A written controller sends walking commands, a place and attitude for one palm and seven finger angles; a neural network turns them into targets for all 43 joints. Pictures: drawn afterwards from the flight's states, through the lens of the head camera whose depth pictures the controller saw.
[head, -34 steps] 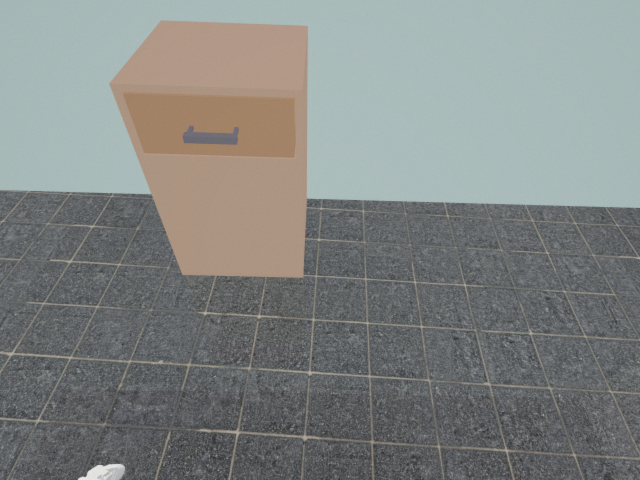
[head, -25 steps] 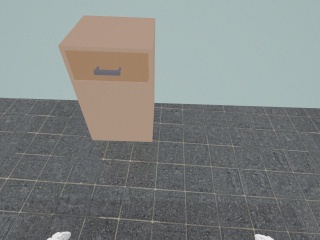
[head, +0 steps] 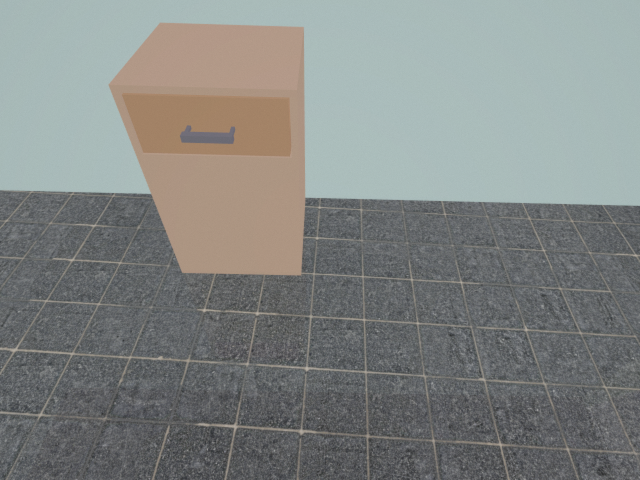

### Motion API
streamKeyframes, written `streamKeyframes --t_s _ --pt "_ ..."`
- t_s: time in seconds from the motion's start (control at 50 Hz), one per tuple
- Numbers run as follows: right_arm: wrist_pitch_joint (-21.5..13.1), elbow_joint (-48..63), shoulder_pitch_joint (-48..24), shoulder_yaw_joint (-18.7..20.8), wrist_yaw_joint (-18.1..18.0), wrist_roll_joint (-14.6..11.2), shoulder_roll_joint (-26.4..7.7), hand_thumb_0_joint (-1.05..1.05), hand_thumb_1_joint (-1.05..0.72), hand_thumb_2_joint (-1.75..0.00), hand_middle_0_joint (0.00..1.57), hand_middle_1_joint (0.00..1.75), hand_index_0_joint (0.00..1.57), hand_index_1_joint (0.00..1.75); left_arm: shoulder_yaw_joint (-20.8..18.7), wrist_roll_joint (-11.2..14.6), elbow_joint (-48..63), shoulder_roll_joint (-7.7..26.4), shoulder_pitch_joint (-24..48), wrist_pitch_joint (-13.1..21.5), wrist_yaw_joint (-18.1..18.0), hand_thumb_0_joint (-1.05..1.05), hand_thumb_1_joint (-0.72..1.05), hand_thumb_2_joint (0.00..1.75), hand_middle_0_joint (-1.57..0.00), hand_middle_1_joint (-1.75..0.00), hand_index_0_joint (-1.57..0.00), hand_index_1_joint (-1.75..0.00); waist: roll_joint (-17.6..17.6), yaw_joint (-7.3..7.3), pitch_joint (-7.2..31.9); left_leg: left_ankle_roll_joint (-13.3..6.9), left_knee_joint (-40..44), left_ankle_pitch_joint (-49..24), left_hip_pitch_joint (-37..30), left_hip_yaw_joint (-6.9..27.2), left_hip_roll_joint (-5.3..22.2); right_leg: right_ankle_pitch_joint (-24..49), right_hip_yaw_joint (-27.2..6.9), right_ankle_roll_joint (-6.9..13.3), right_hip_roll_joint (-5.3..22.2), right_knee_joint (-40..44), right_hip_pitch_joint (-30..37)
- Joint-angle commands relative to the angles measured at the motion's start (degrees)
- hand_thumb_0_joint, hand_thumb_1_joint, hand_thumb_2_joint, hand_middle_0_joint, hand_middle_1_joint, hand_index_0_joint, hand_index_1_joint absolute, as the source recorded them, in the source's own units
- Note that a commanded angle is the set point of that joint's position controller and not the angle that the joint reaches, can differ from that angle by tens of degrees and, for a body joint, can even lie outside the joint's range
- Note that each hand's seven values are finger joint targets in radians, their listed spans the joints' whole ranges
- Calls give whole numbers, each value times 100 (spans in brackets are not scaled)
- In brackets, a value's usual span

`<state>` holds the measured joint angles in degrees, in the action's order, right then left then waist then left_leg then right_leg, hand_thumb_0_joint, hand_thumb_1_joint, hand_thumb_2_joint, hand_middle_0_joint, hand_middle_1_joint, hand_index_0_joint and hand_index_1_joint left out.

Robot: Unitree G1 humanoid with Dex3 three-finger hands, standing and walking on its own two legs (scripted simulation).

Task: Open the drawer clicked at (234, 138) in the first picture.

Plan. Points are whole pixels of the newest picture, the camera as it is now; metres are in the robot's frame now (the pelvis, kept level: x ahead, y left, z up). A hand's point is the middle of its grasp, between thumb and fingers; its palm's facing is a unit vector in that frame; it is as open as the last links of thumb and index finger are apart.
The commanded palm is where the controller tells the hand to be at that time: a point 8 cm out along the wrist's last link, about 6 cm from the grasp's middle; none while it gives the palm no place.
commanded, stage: stand and wait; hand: left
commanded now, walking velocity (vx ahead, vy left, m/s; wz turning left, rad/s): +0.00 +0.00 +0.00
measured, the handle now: (209, 133) +0.95 +0.36 -0.11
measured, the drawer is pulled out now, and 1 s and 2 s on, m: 0.00 0.00 0.00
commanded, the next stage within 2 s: look at it before walking up in 0.14 s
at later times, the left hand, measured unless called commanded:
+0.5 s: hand out of the picture +0.08 +0.24 -0.15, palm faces -0.03 -0.94 -0.33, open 7.3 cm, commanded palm none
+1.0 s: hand out of the picture +0.07 +0.23 -0.16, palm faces -0.01 -0.94 -0.33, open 7.3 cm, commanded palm none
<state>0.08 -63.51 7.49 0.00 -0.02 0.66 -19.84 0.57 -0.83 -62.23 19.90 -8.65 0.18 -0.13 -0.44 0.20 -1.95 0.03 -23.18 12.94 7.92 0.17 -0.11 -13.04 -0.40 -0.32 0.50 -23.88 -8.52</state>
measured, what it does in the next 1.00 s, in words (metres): stands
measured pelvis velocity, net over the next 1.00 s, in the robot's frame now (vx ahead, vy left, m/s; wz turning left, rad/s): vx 0.01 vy -0.01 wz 0.00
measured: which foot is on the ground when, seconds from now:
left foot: down 0.00-1.00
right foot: down 0.00-1.00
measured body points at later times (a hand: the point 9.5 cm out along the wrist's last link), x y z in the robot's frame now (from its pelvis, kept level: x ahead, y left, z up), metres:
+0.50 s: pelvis +0.00 -0.01 +0.00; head -0.01 -0.01 +0.45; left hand +0.08 +0.29 -0.13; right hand +0.07 -0.30 -0.13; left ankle +0.00 +0.12 -0.74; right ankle +0.00 -0.12 -0.74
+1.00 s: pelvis +0.01 -0.01 +0.00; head +0.00 -0.01 +0.45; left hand +0.07 +0.28 -0.13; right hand +0.08 -0.30 -0.14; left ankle +0.00 +0.12 -0.74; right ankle +0.00 -0.12 -0.74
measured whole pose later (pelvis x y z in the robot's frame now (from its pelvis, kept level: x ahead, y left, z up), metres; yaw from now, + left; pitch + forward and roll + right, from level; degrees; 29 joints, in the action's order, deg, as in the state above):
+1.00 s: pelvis +0.01 -0.01 +0.00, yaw +0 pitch -2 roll +0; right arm 0.4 -63.6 8.3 -0.4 -0.1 1.1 -19.0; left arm 0.3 -1.2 -62.3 18.4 -9.1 0.1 -0.4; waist 0.4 0.4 -0.5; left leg 0.7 -24.4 14.2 8.7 0.5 1.0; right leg -13.2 0.1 0.4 -0.6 -23.3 -8.4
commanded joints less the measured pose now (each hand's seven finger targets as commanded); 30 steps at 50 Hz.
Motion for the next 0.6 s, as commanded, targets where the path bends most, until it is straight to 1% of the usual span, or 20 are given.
streamKeyframes --t_s 0.0,0.02,0.08,0.16,0.28,0.3,0.34,0.38,0.46,0.5,0.58 --pt "-181 372 -371 204 -66 -20 -1148 0 -90 -90 20 30 20 30 -251 34 405 1168 339 135 -66 0 90 90 -20 -30 -20 -30 -4 -21 333 -188 451 -605 42 522 652 596 -598 210 630 466 -8" --pt "-184 355 -389 204 -64 -16 -1139 0 -90 -90 20 30 20 30 -249 31 398 1160 341 131 -67 0 90 90 -20 -30 -20 -30 57 -17 264 -189 488 -565 73 522 655 560 -589 203 639 478 -34" --pt "-185 329 -362 202 -64 -17 -1139 0 -90 -90 20 30 20 30 -254 30 387 1167 345 136 -62 0 90 90 -20 -30 -20 -30 -30 -23 253 -174 501 -507 79 515 652 488 -619 204 637 524 -54" --pt "-187 316 -363 200 -61 -10 -1138 0 -90 -90 20 30 20 30 -253 29 377 1162 352 139 -62 0 90 90 -20 -30 -20 -30 31 -21 251 -167 513 -508 52 516 650 447 -647 209 630 543 -101" --pt "-200 314 -343 202 -64 -15 -1129 0 -90 -90 20 30 20 30 -254 27 389 1160 360 157 -66 0 90 90 -20 -30 -20 -30 -40 -27 352 -163 485 -753 -30 501 674 780 -638 212 637 507 -21" --pt "-189 312 -357 208 -61 -19 -1118 0 -90 -90 20 30 20 30 -256 25 397 1164 352 160 -72 0 90 90 -20 -30 -20 -30 -25 -17 311 -161 468 -731 -13 488 676 778 -629 212 642 519 -40" --pt "-194 309 -360 199 -67 -12 -1120 0 -90 -90 20 30 20 30 -258 28 386 1158 354 161 -68 0 90 90 -20 -30 -20 -30 -24 -27 348 -150 485 -735 -46 492 672 794 -647 216 639 524 -32" --pt "-194 312 -367 196 -66 -13 -1123 0 -90 -90 20 30 20 30 -259 22 392 1150 378 148 -64 0 90 90 -20 -30 -20 -30 52 -25 235 -153 542 -635 21 497 679 662 -644 205 617 549 -73" --pt "-200 310 -357 188 -67 -15 -1128 0 -90 -90 20 30 20 30 -262 21 392 1154 372 142 -58 0 90 90 -20 -30 -20 -30 78 -20 255 -156 569 -599 18 512 685 590 -638 200 609 559 -61" --pt "-190 319 -356 195 -62 -24 -1120 0 -90 -90 20 30 20 30 -258 15 382 1162 356 146 -59 0 90 90 -20 -30 -20 -30 30 -25 259 -157 558 -563 7 504 681 543 -641 200 613 594 -76" --pt "-201 314 -359 184 -70 -21 -1140 0 -90 -90 20 30 20 30 -257 25 374 1157 359 148 -55 0 90 90 -20 -30 -20 -30 55 -24 297 -152 557 -687 -51 509 689 694 -634 200 614 573 -47"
